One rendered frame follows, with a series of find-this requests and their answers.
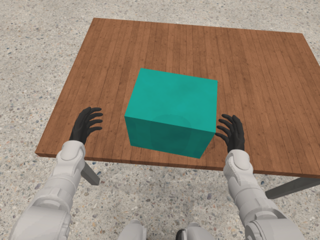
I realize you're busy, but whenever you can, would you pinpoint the robot right forearm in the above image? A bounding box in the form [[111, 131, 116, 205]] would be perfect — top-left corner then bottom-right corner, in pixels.
[[223, 149, 305, 240]]

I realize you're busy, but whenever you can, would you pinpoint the right robot thigh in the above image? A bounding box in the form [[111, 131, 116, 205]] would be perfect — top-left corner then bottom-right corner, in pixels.
[[181, 226, 215, 240]]

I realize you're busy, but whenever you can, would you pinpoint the robot right hand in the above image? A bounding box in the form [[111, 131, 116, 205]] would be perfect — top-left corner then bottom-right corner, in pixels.
[[215, 114, 245, 153]]

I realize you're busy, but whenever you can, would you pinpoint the carton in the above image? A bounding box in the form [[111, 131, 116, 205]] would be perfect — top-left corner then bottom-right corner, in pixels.
[[124, 68, 218, 159]]

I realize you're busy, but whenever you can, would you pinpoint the left robot upper arm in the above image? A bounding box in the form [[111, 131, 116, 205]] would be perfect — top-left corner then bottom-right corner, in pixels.
[[13, 206, 72, 240]]

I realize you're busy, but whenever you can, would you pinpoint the table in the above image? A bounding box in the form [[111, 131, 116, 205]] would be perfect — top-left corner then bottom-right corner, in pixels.
[[34, 17, 320, 200]]

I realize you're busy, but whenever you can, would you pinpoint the robot left hand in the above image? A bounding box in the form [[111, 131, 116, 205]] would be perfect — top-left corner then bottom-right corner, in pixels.
[[69, 107, 103, 145]]

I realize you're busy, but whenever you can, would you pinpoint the robot left forearm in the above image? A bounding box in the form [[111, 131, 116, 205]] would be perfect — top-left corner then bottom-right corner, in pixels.
[[8, 140, 86, 240]]

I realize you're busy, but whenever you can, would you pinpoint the left robot thigh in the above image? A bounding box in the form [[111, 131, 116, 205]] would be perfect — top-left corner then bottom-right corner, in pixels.
[[117, 223, 147, 240]]

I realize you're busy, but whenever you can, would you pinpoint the robot thigh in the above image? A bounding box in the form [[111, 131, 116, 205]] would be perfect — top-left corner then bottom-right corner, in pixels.
[[117, 223, 147, 240], [181, 226, 215, 240]]

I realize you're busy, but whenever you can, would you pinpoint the right robot upper arm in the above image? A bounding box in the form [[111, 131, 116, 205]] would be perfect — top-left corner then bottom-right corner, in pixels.
[[245, 218, 304, 240]]

